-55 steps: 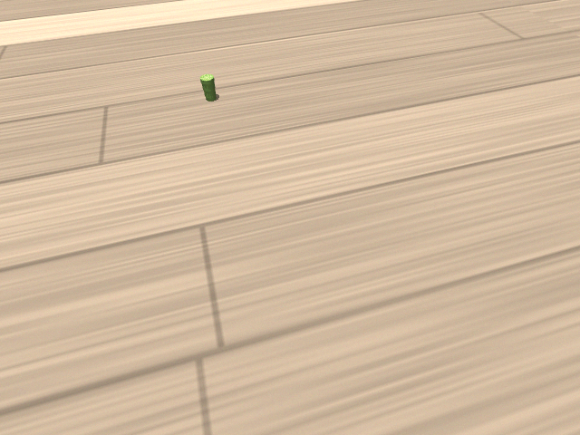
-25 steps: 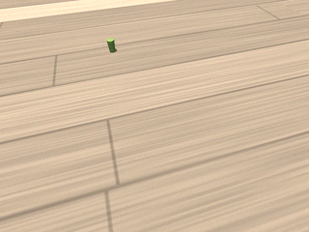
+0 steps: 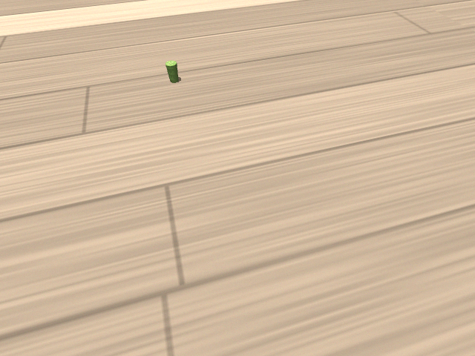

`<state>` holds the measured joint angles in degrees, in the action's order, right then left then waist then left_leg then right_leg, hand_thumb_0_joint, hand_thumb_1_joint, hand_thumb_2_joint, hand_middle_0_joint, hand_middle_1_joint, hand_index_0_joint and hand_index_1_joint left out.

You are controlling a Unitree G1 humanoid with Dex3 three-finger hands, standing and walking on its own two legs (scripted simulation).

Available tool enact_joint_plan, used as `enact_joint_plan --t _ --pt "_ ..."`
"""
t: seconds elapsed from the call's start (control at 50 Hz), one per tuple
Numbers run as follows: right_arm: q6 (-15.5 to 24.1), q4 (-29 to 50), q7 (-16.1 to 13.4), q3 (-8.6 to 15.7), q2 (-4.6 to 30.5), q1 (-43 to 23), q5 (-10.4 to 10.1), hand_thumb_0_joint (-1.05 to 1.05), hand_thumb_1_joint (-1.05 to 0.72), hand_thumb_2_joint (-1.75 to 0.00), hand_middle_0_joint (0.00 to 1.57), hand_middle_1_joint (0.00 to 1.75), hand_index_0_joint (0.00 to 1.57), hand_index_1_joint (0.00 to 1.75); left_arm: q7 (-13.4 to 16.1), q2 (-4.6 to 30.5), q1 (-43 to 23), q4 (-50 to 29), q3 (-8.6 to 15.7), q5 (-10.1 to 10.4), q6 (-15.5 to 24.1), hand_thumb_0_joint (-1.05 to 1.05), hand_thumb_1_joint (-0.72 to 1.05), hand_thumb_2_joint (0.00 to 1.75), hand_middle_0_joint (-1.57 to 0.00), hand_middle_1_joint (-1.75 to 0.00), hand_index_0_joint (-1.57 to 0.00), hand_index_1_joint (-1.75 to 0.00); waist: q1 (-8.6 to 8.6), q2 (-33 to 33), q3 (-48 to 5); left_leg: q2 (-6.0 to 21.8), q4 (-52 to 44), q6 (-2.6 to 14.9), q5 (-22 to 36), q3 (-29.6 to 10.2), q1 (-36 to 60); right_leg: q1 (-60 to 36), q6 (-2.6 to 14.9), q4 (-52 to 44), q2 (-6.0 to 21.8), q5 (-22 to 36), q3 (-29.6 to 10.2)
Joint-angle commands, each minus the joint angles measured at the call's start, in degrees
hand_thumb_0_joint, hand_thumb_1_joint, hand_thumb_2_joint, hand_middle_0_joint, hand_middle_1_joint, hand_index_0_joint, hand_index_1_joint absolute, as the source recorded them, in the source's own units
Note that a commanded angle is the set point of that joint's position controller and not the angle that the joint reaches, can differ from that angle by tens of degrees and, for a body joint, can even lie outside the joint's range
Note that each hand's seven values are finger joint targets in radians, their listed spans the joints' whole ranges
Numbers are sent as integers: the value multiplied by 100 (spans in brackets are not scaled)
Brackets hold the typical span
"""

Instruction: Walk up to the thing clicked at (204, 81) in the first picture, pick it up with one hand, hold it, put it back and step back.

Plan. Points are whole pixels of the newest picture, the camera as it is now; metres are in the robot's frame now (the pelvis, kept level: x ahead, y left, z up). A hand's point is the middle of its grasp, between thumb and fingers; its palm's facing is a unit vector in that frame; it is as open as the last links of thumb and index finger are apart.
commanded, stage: stand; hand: left
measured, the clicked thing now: (172, 72) +2.15 +0.56 -0.71
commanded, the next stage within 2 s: walk up in 0.02 s
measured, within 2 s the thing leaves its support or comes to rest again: neither
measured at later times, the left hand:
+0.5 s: hand out of the picture +0.14 +0.40 -0.17, palm faces +0.07 -0.92 -0.38, open 7.4 cm
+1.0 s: hand (109, 196) +0.51 +0.36 -0.13, palm faces +0.15 -0.92 -0.35, open 7.4 cm
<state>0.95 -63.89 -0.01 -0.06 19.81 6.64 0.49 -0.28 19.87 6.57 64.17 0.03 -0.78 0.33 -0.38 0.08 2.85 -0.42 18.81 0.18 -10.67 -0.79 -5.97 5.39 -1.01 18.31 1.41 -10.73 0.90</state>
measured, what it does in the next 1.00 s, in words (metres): walks ahead: left foot, then right foot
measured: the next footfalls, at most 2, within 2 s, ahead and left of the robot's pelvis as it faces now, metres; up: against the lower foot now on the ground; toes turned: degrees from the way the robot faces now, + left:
left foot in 0.38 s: +0.18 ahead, +0.22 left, +0.00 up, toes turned +12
right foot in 0.84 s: +0.56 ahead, -0.02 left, +0.00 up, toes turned +3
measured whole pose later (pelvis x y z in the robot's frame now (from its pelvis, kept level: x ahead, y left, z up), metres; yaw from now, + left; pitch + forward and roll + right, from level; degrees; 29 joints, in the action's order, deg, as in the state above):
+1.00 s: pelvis +0.43 +0.09 -0.02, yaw +10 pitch -3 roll -1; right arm 4.3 -55.1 2.8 3.7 25.1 16.6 -0.1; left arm -4.5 20.5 8.2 51.4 2.6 -0.1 5.2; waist -0.1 4.0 4.3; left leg 3.2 66.9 2.6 -19.2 -0.9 -20.1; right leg 18.0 1.2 31.7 3.3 -11.0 6.6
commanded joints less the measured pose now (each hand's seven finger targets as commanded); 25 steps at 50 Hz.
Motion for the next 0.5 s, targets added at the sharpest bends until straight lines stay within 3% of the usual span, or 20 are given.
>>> enact_joint_plan --t 0.0,0.02,0.04,0.06,0.08,0.1,0.12,0.16,0.2,0.22,0.26,0.3,0.32,0.34,0.36,0.38,0.4,0.42,0.44,0.48 --pt "196 662 159 675 1904 44 84 0 -90 -90 20 30 20 30 -135 2013 95 -657 643 -43 276 0 90 90 -20 -30 -20 -30 -48 88 -1020 641 163 617 -2569 -936 -410 -260 433 502 412 -2240 -269" --pt "185 726 265 691 1924 -261 125 0 -90 -90 20 30 20 30 -200 1863 4 -682 639 -97 305 0 90 90 -20 -30 -20 -30 -174 395 -392 702 122 659 -3173 -1117 -1332 102 501 768 493 -2738 -371" --pt "206 893 317 682 1802 -459 120 0 -90 -90 20 30 20 30 -235 1803 151 -766 686 -117 350 0 90 90 -20 -30 -20 -30 -293 334 -213 763 271 652 -3024 -1189 -1803 105 612 743 639 -2882 -630" --pt "219 1069 371 652 1605 -752 123 0 -90 -90 20 30 20 30 -258 1787 454 -726 715 -111 397 0 90 90 -20 -30 -20 -30 -513 34 1 633 784 522 -2524 -965 -2477 -229 762 393 859 -2948 -998" --pt "235 1267 396 616 1381 -1098 137 0 -90 -90 20 30 20 30 -235 1978 845 -639 781 -123 432 0 90 90 -20 -30 -20 -30 -784 -588 169 183 1663 229 -1826 -289 -3590 -1056 1047 -464 1384 -3322 -1747" --pt "260 1415 385 582 1238 -1313 162 0 -90 -90 20 30 20 30 -194 2271 961 -683 852 -159 476 0 90 90 -20 -30 -20 -30 -919 -1291 172 265 2961 115 -1570 102 -4217 -1356 1531 -1307 2478 -3260 -2817" --pt "278 1411 394 631 1450 -1204 168 0 -90 -90 20 30 20 30 -177 2390 786 -859 864 -140 518 0 90 90 -20 -30 -20 -30 -763 -774 159 559 3252 63 -1533 -332 -4132 -1157 1708 -1481 2758 -3233 -3060" --pt "248 1293 527 737 1690 -681 93 0 -90 -90 20 30 20 30 -170 2165 139 -1114 796 -128 558 0 90 90 -20 -30 -20 -30 -245 -449 157 774 3307 58 -1158 -491 -3531 -638 1373 -1357 2082 -3316 -2041" --pt "226 1227 638 766 1708 -364 57 0 -90 -90 20 30 20 30 -191 2280 -178 -1260 792 -166 577 0 90 90 -20 -30 -20 -30 -51 -1004 179 902 2684 21 -1234 -285 -2828 -168 1246 -1369 1899 -2876 -1278" --pt "229 1228 690 770 1661 -414 79 0 -90 -90 20 30 20 30 -219 2295 -103 -1264 773 -131 578 0 90 90 -20 -30 -20 -30 -97 -1031 160 765 2423 -24 -1108 -56 -2553 -12 1188 -1305 1637 -2662 -837" --pt "215 1264 727 803 1603 -276 82 0 -90 -90 20 30 20 30 -265 2387 -196 -1314 785 -156 567 0 90 90 -20 -30 -20 -30 26 -997 166 726 1974 -19 -749 186 -1762 590 1097 -1129 1577 -2445 -391" --pt "240 1045 706 869 1572 390 58 0 -90 -90 20 30 20 30 -323 2316 -354 -1310 761 -128 506 0 90 90 -20 -30 -20 -30 381 -522 -32 424 1316 -18 3 662 -430 1216 989 -392 1296 -2415 180" --pt "252 880 643 938 1679 833 80 0 -90 -90 20 30 20 30 -333 2146 -246 -1273 707 -121 475 0 90 90 -20 -30 -20 -30 550 -72 -231 196 1322 24 -65 943 375 1595 910 354 1060 -2208 512" --pt "270 689 551 1045 1856 1464 113 0 -90 -90 20 30 20 30 -348 1900 -69 -1241 607 -142 435 0 90 90 -20 -30 -20 -30 848 547 -556 38 1336 186 -583 877 1384 2181 833 1797 802 -1664 778" --pt "308 551 431 1194 2346 2283 187 0 -90 -90 20 30 20 30 -389 1414 76 -1330 457 -113 415 0 90 90 -20 -30 -20 -30 1191 1941 -807 782 433 576 -2423 -748 2241 3320 621 4147 201 -1865 952" --pt "383 837 386 1211 3028 2086 100 0 -90 -90 20 30 20 30 -353 1384 -264 -1583 388 5 453 0 90 90 -20 -30 -20 -30 1123 2305 -572 2332 -1336 1192 -4304 -4243 1627 4298 495 5221 -327 -2334 155" --pt "374 1053 375 1221 3085 1387 -102 0 -90 -90 20 30 20 30 -310 1967 -536 -1615 420 -52 481 0 90 90 -20 -30 -20 -30 830 1091 -212 2807 -1599 1713 -4552 -4807 808 4072 515 5342 260 -1866 -652" --pt "419 1184 339 1114 2714 934 -111 0 -90 -90 20 30 20 30 -316 2142 -224 -1410 457 38 484 0 90 90 -20 -30 -20 -30 458 337 -139 2507 -1012 1552 -3602 -3521 871 4038 444 5191 569 -1258 -686" --pt "467 1274 315 980 2380 670 -71 0 -90 -90 20 30 20 30 -361 2060 82 -1159 487 109 472 0 90 90 -20 -30 -20 -30 219 233 -9 2058 -836 1316 -2897 -2599 417 3684 353 4825 726 -913 -658" --pt "534 1288 298 830 2070 577 -85 0 -90 -90 20 30 20 30 -442 2082 354 -1036 565 70 424 0 90 90 -20 -30 -20 -30 57 492 142 1703 -1051 1053 -2309 -1568 -289 3088 208 4075 851 -494 -471"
